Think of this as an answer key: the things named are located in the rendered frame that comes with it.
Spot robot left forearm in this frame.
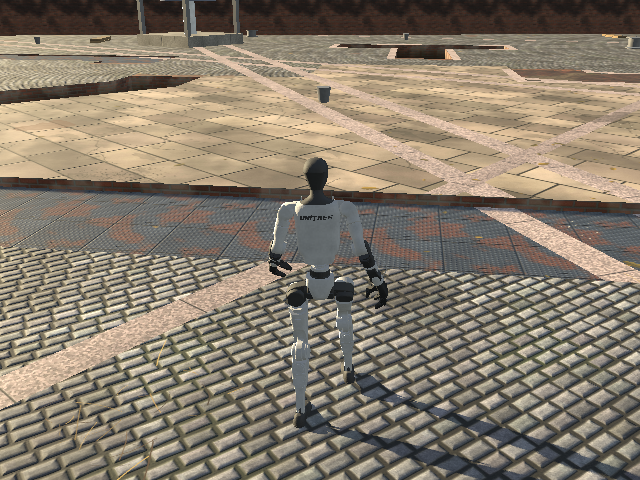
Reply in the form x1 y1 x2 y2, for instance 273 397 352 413
268 239 282 267

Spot robot left upper arm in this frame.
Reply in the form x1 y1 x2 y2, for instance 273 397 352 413
271 201 297 255

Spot left robot hand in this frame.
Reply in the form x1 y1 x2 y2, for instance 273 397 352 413
269 260 292 277

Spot right robot hand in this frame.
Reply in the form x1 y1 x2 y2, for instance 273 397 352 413
366 281 388 309

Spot robot right upper arm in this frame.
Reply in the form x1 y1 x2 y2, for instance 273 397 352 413
337 200 368 256

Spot robot right shin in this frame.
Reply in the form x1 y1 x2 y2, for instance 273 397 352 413
339 314 354 371

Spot robot head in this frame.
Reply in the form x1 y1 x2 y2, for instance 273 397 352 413
300 157 334 205

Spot robot right forearm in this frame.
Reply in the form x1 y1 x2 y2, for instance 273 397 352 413
359 240 384 286

